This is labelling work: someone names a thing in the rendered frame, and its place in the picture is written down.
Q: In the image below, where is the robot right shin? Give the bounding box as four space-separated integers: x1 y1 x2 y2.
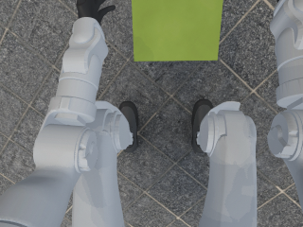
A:
196 101 257 150

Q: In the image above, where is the robot left upper arm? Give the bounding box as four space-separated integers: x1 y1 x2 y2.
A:
0 124 98 227

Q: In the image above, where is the robot left hand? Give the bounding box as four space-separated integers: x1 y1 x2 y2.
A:
76 0 116 26

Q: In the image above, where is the robot right upper arm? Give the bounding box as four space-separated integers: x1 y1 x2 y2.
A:
267 109 303 213

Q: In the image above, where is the carton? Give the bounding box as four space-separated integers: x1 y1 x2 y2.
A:
132 0 223 61

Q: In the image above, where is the robot right forearm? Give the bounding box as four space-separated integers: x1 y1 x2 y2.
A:
269 0 303 110

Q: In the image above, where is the right robot thigh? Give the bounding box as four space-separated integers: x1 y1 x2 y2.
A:
198 110 258 227

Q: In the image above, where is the robot left forearm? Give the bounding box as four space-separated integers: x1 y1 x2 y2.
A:
33 17 109 163

